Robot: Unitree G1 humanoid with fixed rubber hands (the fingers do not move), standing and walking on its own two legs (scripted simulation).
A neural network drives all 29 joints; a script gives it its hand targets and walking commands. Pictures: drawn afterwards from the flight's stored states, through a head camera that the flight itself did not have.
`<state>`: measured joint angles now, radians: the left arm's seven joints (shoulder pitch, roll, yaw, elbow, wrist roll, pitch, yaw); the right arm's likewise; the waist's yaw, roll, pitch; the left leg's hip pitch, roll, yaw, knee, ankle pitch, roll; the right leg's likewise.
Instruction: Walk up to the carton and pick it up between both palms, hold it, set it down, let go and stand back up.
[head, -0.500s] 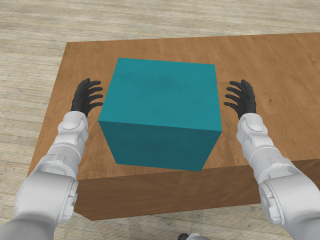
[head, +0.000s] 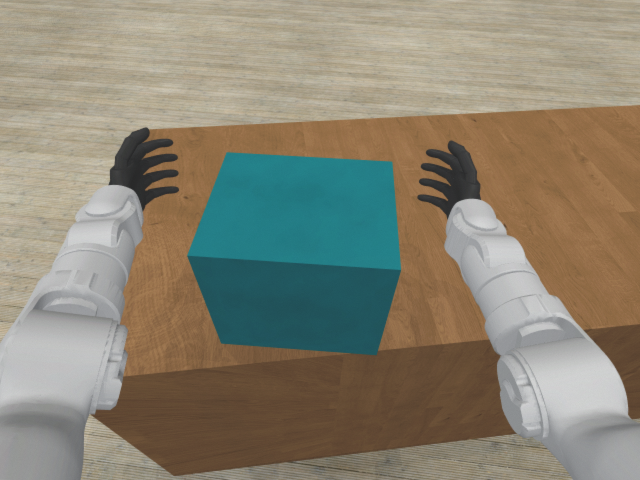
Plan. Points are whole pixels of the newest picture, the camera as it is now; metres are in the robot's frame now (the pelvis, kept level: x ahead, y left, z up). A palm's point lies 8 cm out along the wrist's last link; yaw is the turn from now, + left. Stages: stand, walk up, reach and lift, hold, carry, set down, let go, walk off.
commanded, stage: set down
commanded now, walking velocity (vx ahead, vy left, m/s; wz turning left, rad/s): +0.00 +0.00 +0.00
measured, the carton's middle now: (303, 256) +0.43 -0.01 +0.02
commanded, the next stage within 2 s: none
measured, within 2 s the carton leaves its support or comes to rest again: neither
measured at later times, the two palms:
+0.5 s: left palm (117, 247) +0.40 +0.22 +0.11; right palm (464, 252) +0.34 -0.21 +0.10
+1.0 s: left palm (104, 327) +0.32 +0.23 +0.06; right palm (469, 310) +0.28 -0.20 +0.06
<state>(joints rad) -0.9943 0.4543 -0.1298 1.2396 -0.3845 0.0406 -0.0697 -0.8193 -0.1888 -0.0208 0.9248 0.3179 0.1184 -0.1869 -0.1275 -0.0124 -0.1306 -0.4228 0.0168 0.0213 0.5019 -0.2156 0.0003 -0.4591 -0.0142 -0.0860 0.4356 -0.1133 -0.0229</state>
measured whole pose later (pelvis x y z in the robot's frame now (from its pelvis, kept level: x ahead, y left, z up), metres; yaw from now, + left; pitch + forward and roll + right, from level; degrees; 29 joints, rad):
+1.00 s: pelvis +0.03 +0.01 +0.01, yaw -1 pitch -6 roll -1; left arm -0.08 0.35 0.03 0.22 -0.28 0.19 -0.10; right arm 0.07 -0.11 -0.06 0.08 0.21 0.16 -0.17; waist 0.00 -0.01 0.08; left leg -0.03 0.02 0.05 0.40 -0.26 0.01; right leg -0.09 -0.01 -0.06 0.36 -0.16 -0.01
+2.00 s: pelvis +0.04 -0.01 +0.00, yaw -1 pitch -9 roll -1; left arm 0.27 0.37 -0.04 0.28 -0.23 -0.06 -0.09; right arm 0.34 -0.07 0.01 0.22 0.12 -0.08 -0.14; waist 0.05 0.00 0.11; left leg -0.01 0.04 0.04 0.47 -0.31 -0.02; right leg -0.08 0.02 -0.07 0.45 -0.22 -0.03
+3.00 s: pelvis +0.05 -0.01 +0.01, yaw -2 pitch -7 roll +0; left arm 0.20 0.20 0.01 0.50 -0.01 0.14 0.00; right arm 0.19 -0.17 -0.03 0.73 -0.01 -0.19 0.00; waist 0.03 -0.01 0.12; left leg 0.02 0.05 0.06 0.39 -0.28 -0.03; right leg -0.07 0.03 -0.05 0.39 -0.21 -0.04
